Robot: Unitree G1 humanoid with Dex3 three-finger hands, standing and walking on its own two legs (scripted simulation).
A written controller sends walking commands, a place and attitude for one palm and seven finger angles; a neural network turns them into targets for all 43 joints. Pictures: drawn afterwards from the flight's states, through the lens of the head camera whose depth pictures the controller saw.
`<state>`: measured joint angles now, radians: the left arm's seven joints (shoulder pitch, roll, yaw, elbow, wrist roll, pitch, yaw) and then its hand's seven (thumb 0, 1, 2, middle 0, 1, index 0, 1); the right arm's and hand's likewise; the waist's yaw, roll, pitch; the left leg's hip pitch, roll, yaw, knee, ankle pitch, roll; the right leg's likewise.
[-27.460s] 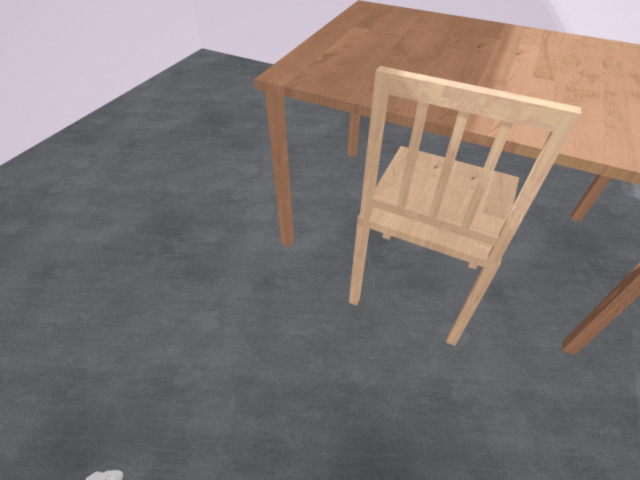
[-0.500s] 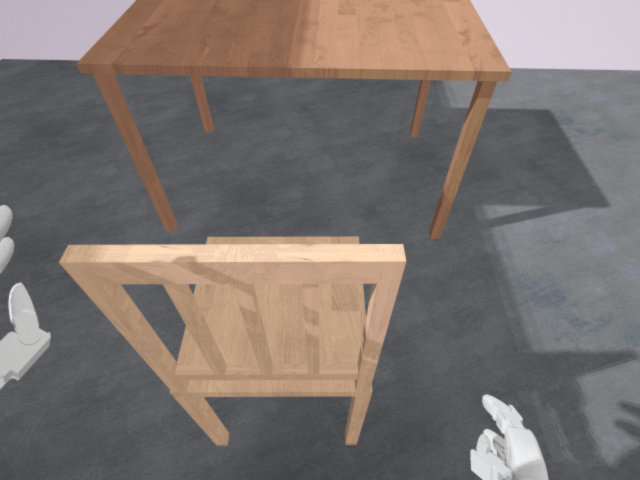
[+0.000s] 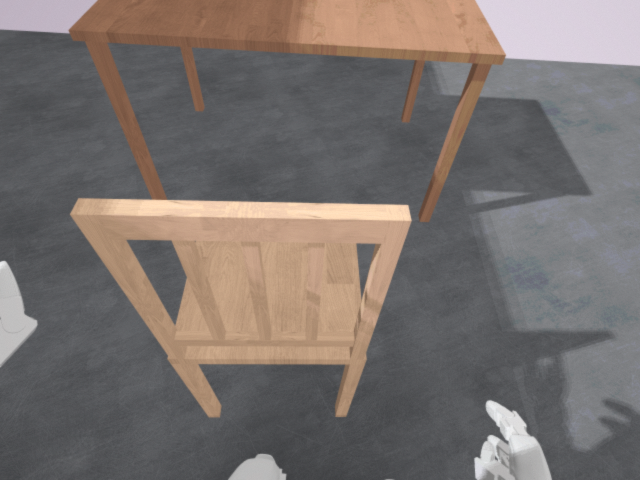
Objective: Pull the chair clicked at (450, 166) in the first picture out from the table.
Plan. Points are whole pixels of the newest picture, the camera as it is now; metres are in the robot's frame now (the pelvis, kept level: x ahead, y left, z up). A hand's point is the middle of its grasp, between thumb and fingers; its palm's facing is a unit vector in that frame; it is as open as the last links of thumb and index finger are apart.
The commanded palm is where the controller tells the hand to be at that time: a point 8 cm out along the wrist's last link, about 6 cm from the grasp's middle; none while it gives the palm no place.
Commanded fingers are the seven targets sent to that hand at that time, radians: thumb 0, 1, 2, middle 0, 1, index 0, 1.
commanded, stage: step back with the hand held close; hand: left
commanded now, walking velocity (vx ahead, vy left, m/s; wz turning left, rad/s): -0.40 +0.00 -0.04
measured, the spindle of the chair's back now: (259, 294) +0.38 +0.12 -0.06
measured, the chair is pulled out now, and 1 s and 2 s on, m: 0.65 0.65 0.65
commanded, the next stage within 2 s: stop stepping back and stand still in 0.50 s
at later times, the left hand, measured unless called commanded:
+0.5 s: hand out of the picture +0.15 +0.25 +0.19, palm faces +0.42 -0.76 -0.49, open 7.4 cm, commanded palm +0.09 +0.29 +0.20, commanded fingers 0.00 0.90 0.90 -0.20 -0.30 -0.20 -0.30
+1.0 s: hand out of the picture +0.08 +0.23 +0.18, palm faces +0.40 -0.80 -0.45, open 7.4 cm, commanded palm +0.02 +0.27 +0.20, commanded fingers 0.00 0.90 0.90 -0.20 -0.30 -0.20 -0.30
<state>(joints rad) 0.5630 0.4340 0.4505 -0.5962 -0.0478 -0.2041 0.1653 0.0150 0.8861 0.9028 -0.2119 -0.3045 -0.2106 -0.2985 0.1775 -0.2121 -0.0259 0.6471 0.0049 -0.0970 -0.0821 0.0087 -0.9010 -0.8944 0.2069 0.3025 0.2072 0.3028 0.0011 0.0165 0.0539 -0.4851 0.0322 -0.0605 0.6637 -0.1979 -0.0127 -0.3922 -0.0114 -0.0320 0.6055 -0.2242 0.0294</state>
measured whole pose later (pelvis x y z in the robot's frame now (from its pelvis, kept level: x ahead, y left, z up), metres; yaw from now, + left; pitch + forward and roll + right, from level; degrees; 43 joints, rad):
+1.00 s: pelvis -0.13 -0.03 +0.02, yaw -2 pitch -1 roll -1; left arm 0.56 0.39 0.41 -0.44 -0.03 -0.18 0.16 0.01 0.89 0.90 -0.21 -0.30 -0.21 -0.30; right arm 0.29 -0.23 -0.02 0.67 0.02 -0.11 -0.08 0.01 -0.90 -0.89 0.21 0.30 0.21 0.30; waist -0.03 0.00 -0.02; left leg -0.26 0.02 -0.03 0.52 -0.29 0.01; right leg -0.28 -0.02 -0.06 0.48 -0.24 0.01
